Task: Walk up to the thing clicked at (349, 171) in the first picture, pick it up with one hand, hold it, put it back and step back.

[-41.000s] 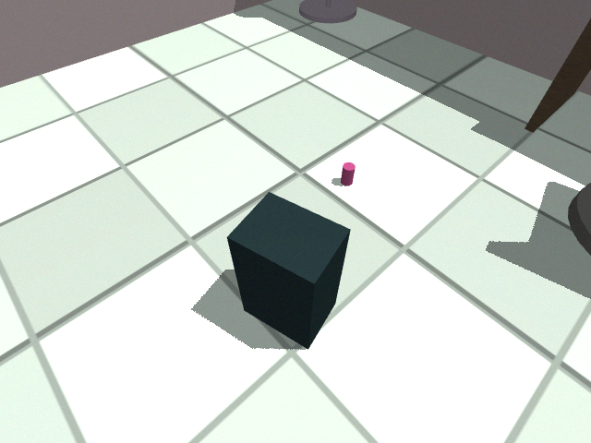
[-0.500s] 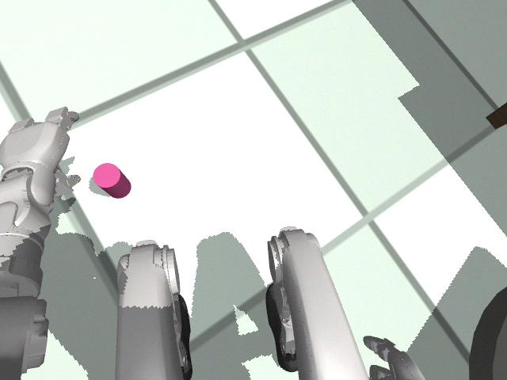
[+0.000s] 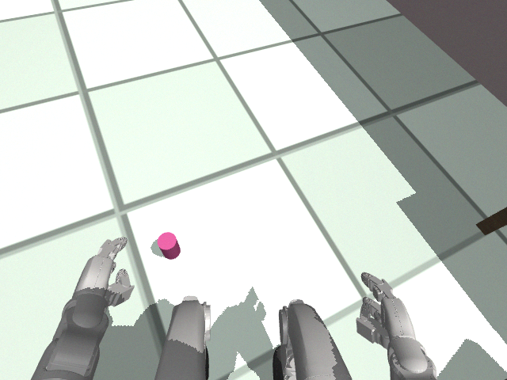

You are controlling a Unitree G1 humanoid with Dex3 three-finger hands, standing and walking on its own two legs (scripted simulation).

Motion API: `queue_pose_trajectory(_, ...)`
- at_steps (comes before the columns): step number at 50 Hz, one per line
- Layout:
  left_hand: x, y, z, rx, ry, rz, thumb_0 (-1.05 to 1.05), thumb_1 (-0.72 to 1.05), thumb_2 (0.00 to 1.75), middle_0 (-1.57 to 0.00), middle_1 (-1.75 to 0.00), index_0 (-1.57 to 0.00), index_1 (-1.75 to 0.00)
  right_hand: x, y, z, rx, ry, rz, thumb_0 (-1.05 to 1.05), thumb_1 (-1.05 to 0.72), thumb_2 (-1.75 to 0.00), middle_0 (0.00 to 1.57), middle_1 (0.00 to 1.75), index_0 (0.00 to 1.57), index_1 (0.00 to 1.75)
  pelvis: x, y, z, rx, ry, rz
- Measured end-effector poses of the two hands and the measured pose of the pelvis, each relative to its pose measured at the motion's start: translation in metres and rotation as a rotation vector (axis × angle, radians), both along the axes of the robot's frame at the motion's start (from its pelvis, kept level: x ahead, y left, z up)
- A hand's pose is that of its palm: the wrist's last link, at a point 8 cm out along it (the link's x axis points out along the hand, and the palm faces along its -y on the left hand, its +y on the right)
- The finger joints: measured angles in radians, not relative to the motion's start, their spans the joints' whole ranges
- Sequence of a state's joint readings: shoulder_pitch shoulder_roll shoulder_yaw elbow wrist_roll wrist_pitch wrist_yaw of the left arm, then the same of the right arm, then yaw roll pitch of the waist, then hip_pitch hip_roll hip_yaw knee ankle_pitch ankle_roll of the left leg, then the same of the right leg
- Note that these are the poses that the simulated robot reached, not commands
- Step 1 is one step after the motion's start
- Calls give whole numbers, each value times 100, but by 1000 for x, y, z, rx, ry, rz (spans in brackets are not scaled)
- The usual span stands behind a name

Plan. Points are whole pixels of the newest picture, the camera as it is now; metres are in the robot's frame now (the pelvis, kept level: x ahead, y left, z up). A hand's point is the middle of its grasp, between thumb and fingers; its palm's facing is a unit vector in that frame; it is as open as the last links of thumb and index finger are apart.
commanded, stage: home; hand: left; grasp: from above
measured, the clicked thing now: (169, 246) +0.50 +0.23 -0.55
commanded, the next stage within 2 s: none
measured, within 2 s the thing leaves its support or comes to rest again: neither
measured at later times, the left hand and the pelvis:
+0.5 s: hand (101, 305) +0.22 +0.18 +0.07, palm faces +0.10 -0.97 -0.21, open 7.4 cm; pelvis +0.06 +0.00 +0.11, yaw +2 degrees
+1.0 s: hand (100, 316) +0.20 +0.18 +0.07, palm faces +0.09 -0.97 -0.21, open 7.4 cm; pelvis +0.05 +0.00 +0.11, yaw +2 degrees
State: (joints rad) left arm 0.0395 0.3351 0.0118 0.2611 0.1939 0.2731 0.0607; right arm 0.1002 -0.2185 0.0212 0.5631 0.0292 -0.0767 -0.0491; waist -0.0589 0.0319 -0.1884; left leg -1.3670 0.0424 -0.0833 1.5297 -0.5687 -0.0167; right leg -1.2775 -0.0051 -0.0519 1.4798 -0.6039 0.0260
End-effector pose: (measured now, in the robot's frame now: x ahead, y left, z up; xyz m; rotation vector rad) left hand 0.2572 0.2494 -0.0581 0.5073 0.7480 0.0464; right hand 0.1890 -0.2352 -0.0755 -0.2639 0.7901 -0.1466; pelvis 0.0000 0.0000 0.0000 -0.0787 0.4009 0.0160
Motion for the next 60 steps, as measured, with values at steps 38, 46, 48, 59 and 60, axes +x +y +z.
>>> queue_pose_trajectory(38,-69,-18,152,-278,21,257,1,90,89,-20,-29,-20,-30,41,1,144,-45,-262,-6,1,-90,-90,20,30,20,30,57,-4,115,36,-239,38)
queue_pose_trajectory(46,-71,-18,153,-270,26,250,1,90,89,-20,-29,-20,-30,30,3,137,-36,-232,-12,1,-90,-90,21,30,20,30,55,-3,115,35,-242,36)
queue_pose_trajectory(48,-71,-18,153,-267,26,249,1,89,89,-20,-29,-20,-30,26,3,135,-33,-223,-17,1,-90,-90,21,30,20,30,54,-3,115,34,-241,35)
queue_pose_trajectory(59,-69,-18,154,-267,23,240,1,90,89,-20,-29,-20,-30,14,2,128,-33,-197,-42,1,-90,-90,21,30,20,30,53,-2,114,34,-240,28)
queue_pose_trajectory(60,-69,-18,154,-267,23,239,1,90,89,-20,-29,-20,-30,13,1,128,-34,-198,-44,2,-90,-90,21,30,20,30,53,-2,114,34,-240,28)
